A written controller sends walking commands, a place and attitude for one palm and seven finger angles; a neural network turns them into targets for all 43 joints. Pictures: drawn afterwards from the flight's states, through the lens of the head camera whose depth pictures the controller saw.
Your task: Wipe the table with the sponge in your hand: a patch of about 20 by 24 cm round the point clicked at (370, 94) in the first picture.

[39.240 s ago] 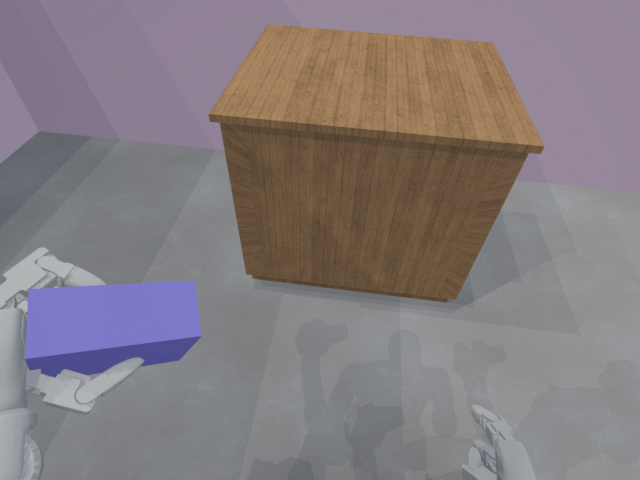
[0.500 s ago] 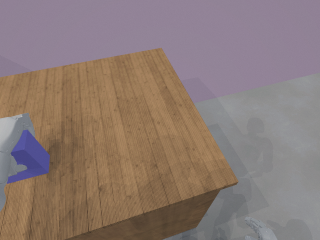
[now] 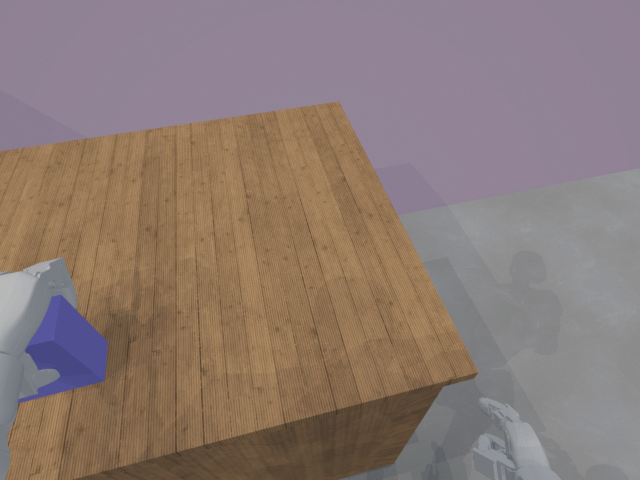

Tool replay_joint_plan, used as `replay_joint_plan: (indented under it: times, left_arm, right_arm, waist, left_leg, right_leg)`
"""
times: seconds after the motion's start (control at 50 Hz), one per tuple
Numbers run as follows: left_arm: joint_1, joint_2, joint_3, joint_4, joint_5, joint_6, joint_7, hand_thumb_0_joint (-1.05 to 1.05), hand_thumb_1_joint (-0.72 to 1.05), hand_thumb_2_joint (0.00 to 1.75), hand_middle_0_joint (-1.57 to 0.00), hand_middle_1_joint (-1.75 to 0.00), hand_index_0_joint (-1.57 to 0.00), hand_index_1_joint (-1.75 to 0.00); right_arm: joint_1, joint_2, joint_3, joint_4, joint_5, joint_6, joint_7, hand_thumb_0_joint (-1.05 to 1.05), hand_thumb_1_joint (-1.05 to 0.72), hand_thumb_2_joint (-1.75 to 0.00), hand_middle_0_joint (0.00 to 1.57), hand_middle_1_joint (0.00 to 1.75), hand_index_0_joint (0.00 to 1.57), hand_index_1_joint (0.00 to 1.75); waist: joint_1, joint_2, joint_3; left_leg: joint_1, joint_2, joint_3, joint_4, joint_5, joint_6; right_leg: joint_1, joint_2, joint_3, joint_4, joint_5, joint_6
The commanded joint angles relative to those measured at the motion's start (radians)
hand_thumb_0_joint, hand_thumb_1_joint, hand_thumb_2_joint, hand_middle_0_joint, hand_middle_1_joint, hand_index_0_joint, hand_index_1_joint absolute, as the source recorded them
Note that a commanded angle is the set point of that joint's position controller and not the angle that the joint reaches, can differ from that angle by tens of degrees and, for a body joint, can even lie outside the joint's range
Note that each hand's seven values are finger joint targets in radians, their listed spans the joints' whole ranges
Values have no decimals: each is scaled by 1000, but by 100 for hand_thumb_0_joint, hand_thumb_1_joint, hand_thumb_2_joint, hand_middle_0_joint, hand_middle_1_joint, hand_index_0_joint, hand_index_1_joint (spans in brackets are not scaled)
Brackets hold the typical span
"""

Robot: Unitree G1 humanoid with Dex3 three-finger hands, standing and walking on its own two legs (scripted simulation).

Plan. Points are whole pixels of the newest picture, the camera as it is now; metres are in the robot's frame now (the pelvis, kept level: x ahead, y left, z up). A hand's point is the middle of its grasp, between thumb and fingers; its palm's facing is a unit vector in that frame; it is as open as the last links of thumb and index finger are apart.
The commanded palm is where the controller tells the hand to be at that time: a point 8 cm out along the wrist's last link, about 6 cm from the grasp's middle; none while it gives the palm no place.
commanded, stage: wipe back along the first lane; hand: left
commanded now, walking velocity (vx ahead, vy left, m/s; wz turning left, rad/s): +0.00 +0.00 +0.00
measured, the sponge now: (48, 359) +0.21 +0.37 +0.03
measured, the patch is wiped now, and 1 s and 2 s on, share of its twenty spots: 1.00 1.00 1.00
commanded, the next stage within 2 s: lift the sponge slowly off the table in 0.02 s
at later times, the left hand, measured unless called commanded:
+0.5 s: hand (26, 357) +0.18 +0.35 +0.09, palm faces -0.03 -0.02 -1.00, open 10.0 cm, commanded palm +0.16 +0.34 +0.14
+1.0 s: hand out of the picture +0.17 +0.35 +0.12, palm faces -0.01 -0.01 -1.00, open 9.9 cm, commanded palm +0.15 +0.34 +0.17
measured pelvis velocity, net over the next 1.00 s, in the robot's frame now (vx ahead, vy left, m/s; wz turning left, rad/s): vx -0.02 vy -0.01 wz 0.02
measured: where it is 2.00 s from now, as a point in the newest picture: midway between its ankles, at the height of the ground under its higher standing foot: outside the picture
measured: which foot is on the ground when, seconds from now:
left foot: down 0.00-1.00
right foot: down 0.00-1.00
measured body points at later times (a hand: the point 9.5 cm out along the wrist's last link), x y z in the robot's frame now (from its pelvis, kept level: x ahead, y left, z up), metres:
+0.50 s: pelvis +0.00 -0.01 +0.00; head +0.01 -0.02 +0.45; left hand +0.18 +0.34 +0.15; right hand +0.20 -0.24 -0.10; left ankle -0.02 +0.06 -0.74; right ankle -0.03 -0.14 -0.74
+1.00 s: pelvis -0.02 -0.01 +0.00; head -0.01 -0.02 +0.45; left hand +0.17 +0.35 +0.17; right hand +0.21 -0.22 -0.09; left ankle -0.03 +0.06 -0.74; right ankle -0.03 -0.14 -0.74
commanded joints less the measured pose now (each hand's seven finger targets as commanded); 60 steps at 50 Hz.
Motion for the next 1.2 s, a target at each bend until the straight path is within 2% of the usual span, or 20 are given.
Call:
replay_joint_plan:
  times: [0.0,0.14,0.2,0.24,0.32,0.4,0.44,0.46,0.5,0.54,0.58,0.64,0.72,0.74,0.76,0.94,0.98,1.04,1.06,1.18]
  left_arm:
    - [72,178,32,-44,-13,-4,-48,0,10,130,-120,-160,-120,-160]
    - [138,216,93,-96,-27,-24,-56,0,10,130,-120,-160,-120,-160]
    - [156,240,114,-109,-30,-37,-53,0,10,130,-120,-160,-120,-160]
    - [162,256,139,-163,-28,-42,-44,0,10,130,-120,-160,-120,-160]
    - [154,287,172,-146,-37,-55,-32,0,10,130,-120,-160,-120,-160]
    - [71,302,179,-155,-40,-60,-20,0,10,130,-120,-160,-120,-160]
    - [28,309,178,-193,-32,-61,-13,0,10,130,-120,-160,-120,-160]
    - [12,335,192,-196,-28,-60,-11,0,10,130,-120,-160,-120,-160]
    - [25,330,194,-170,-31,-60,-9,0,10,130,-120,-160,-120,-160]
    - [-26,335,191,-198,-27,-55,-9,0,10,130,-120,-160,-120,-160]
    - [-20,377,225,-207,-30,-61,-9,0,10,130,-120,-160,-120,-160]
    - [-40,342,194,-248,-36,-57,-14,0,10,130,-120,-160,-120,-160]
    - [-19,388,245,-218,-52,-66,-16,0,10,130,-120,-160,-120,-160]
    - [-31,386,244,-241,-55,-60,-17,0,10,130,-120,-160,-120,-160]
    - [-59,405,251,-240,-51,-60,-20,0,10,130,-120,-160,-120,-160]
    - [-155,354,180,-250,-53,-41,-47,0,10,130,-120,-160,-120,-160]
    - [-207,384,184,-252,-41,-44,-55,0,10,130,-120,-160,-120,-160]
    - [-215,389,189,-254,-37,-33,-62,0,10,130,-120,-160,-120,-160]
    - [-236,404,194,-252,-34,-34,-66,0,10,130,-120,-160,-120,-160]
    - [-204,412,217,-262,-47,-27,-70,0,10,130,-120,-160,-120,-160]
  right_arm:
    - [-76,-132,-44,-145,-7,-43,-18,0,-90,-90,20,30,20,30]
    - [-116,-130,-40,-155,-6,-50,-21,0,-90,-90,20,30,20,30]
    - [-81,-129,-43,-155,-13,-45,-26,0,-90,-90,20,30,20,30]
    - [-120,-127,-44,-159,-9,-51,-26,0,-90,-90,20,30,20,30]
    - [-79,-130,-53,-153,-17,-44,-39,0,-90,-90,20,30,20,30]
    - [-86,-130,-52,-152,-16,-47,-53,0,-90,-90,20,30,20,30]
    - [-129,-127,-47,-154,-6,-56,-57,0,-90,-90,20,30,20,30]
    - [-89,-129,-50,-154,-14,-54,-59,0,-90,-90,20,30,20,30]
    - [-89,-127,-51,-146,-16,-52,-65,0,-90,-90,20,30,20,30]
    - [-135,-123,-44,-148,-7,-57,-66,0,-90,-90,20,30,20,30]
    - [-104,-123,-50,-147,-14,-52,-68,0,-90,-90,20,30,20,30]
    - [-154,-116,-40,-154,-4,-58,-65,0,-90,-90,20,30,20,30]
    - [-114,-121,-46,-145,-14,-46,-70,0,-90,-90,20,30,20,30]
    - [-160,-116,-37,-151,-5,-53,-67,0,-90,-90,20,30,20,30]
    - [-125,-121,-38,-148,-14,-46,-68,0,-90,-90,20,30,20,30]
    - [-181,-114,-28,-147,2,-65,-76,0,-90,-90,20,30,20,30]
    - [-143,-121,-34,-138,-5,-61,-80,0,-90,-90,20,30,20,30]
    - [-194,-115,-22,-142,2,-70,-78,0,-90,-90,20,30,20,30]
    - [-158,-121,-22,-139,-10,-65,-80,0,-90,-90,20,30,20,30]
    - [-163,-112,-26,-139,-8,-62,-70,0,-90,-90,20,30,20,30]
  waist:
    - [-7,-38,-131]
    - [7,-17,-126]
    - [10,-33,-112]
    - [13,3,-119]
    - [15,-37,-123]
    - [7,-19,-107]
    - [4,42,-105]
    - [12,52,-127]
    - [9,9,-134]
    - [4,49,-132]
    - [13,54,-162]
    - [8,83,-150]
    - [17,31,-145]
    - [16,60,-128]
    - [21,64,-141]
    - [1,70,-116]
    - [1,68,-135]
    - [8,86,-125]
    - [18,85,-149]
    - [27,82,-141]
  left_leg:
    - [87,82,-58,-71,412,-84]
    - [87,76,-51,-62,412,-64]
    - [81,74,-43,-54,423,-63]
    - [89,74,-53,-58,417,-58]
    - [86,69,-39,-46,409,-54]
    - [89,66,-37,-51,374,-50]
    - [103,63,-47,-60,352,-50]
    - [105,62,-46,-59,370,-51]
    - [115,63,-43,-54,382,-51]
    - [127,60,-50,-64,374,-53]
    - [138,61,-46,-59,405,-55]
    - [158,64,-59,-73,413,-61]
    - [156,66,-52,-72,418,-59]
    - [160,63,-60,-84,403,-59]
    - [152,62,-54,-85,407,-60]
    - [181,70,-78,-135,355,-73]
    - [183,73,-76,-139,356,-79]
    - [187,69,-82,-160,331,-79]
    - [183,65,-72,-160,345,-77]
    - [191,71,-72,-166,378,-83]
  right_leg:
    - [55,6,-35,-14,230,-71]
    - [80,9,0,-7,277,-76]
    - [75,-2,-29,-5,281,-69]
    - [79,7,6,-2,276,-77]
    - [80,-5,-21,-3,284,-67]
    - [60,-4,-20,-12,256,-67]
    - [51,12,14,-15,225,-77]
    - [64,3,-19,-14,221,-77]
    - [71,-2,-19,-15,241,-70]
    - [74,13,16,-20,239,-79]
    - [100,-2,-10,-17,254,-76]
    - [91,14,16,-24,250,-81]
    - [109,-2,-12,-35,264,-73]
    - [108,13,21,-41,253,-82]
    - [117,3,-15,-41,246,-80]
    - [102,15,7,-70,180,-80]
    - [109,1,-20,-71,171,-75]
    - [130,15,11,-80,162,-86]
    - [152,4,-22,-81,168,-85]
    - [175,-4,-11,-87,191,-83]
